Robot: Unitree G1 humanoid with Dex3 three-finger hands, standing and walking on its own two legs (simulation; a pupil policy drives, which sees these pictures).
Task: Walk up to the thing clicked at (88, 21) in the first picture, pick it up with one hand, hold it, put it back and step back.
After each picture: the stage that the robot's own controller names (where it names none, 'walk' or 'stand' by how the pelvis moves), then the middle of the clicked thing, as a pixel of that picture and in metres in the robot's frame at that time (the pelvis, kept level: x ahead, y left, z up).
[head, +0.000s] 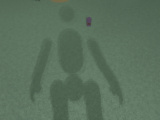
stand; (88, 22) +1.89 -0.08 -0.72
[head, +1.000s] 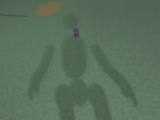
walk; (76, 32) +1.75 +0.22 -0.70
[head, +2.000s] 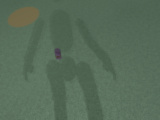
walk; (58, 54) +1.21 +0.35 -0.71
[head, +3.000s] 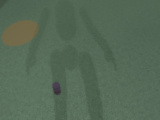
walk; (56, 88) +0.77 +0.28 -0.70
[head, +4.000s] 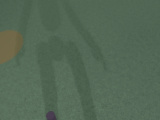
walk; (51, 118) +0.48 +0.24 -0.69
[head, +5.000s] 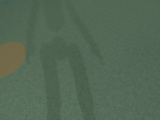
stand; out of the picture +0.37 +0.23 -0.72
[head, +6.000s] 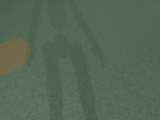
stand; out of the picture +0.38 +0.22 -0.73
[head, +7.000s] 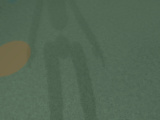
stand; out of the picture +0.37 +0.21 -0.73
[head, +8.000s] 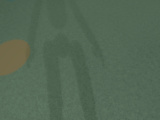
stand; out of the picture +0.37 +0.21 -0.73
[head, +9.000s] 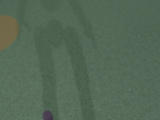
go down; (48, 117) +0.40 +0.22 -0.69
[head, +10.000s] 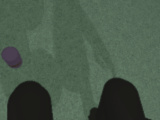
go down; (12, 58) +0.45 +0.27 -0.29
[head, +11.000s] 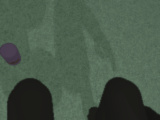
close in; (11, 54) +0.45 +0.28 -0.28
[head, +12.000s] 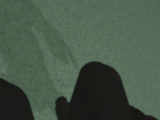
close in; out of the picture +0.43 +0.32 -0.22
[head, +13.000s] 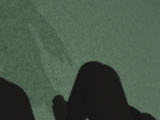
close; out of the picture +0.42 +0.31 -0.22
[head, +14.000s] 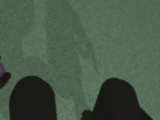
lift; out of the picture +0.32 +0.29 -0.14
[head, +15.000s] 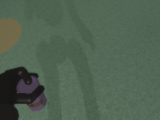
hold; (33, 94) +0.32 +0.18 +0.00
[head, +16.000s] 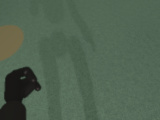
crouch; out of the picture +0.16 +0.11 -0.64
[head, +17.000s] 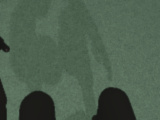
crouch; out of the picture +0.13 -0.02 -0.39
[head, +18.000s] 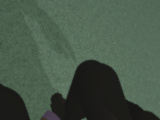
lower; out of the picture +0.15 -0.02 -0.25
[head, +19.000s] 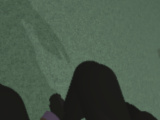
lower; out of the picture +0.16 -0.02 -0.25
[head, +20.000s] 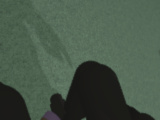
lower; out of the picture +0.16 -0.02 -0.25
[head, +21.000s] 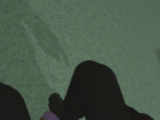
lower; out of the picture +0.16 -0.03 -0.25
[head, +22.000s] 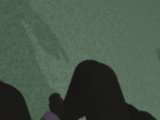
loosen; out of the picture +0.16 -0.03 -0.25
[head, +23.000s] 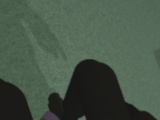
withdraw; out of the picture +0.16 -0.03 -0.25
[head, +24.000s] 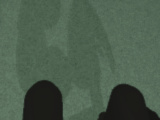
walk; out of the picture +0.14 -0.04 -0.34
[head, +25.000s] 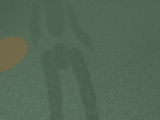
stand; out of the picture +0.02 -0.05 -0.68
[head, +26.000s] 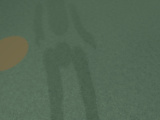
stand; out of the picture +0.04 -0.03 -0.70
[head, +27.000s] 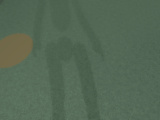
stand; out of the picture +0.04 -0.05 -0.72
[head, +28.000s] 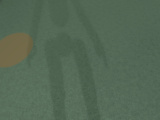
walk; out of the picture +0.06 -0.05 -0.74
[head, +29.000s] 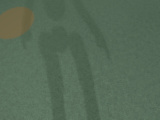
walk; out of the picture +0.09 -0.03 -0.72
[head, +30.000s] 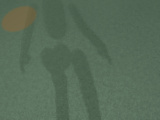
walk; out of the picture +0.09 +0.06 -0.72
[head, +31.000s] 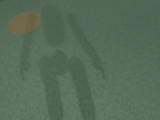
stand; out of the picture -0.21 -0.01 -0.74
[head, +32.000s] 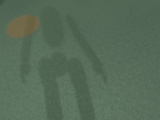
stand; out of the picture -0.57 -0.03 -0.75
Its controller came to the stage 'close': yes
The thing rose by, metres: 0.69
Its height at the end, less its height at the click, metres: -0.02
